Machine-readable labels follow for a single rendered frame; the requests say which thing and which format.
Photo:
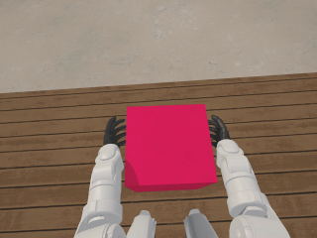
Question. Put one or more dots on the right robot upper arm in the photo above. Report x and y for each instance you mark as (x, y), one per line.
(248, 226)

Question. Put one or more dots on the right robot hand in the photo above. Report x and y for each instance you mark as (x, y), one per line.
(220, 130)

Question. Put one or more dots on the carton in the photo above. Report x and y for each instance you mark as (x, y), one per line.
(168, 147)

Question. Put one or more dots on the left robot shin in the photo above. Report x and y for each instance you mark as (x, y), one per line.
(144, 212)

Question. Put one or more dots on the right robot forearm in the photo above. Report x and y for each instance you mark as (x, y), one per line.
(244, 194)

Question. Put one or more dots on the left robot hand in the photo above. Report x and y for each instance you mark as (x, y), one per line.
(110, 132)

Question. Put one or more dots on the robot right thigh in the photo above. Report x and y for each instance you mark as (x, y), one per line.
(197, 226)

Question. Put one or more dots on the left robot forearm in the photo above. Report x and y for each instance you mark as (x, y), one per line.
(104, 195)

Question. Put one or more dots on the left robot upper arm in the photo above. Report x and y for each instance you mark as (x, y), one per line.
(108, 230)

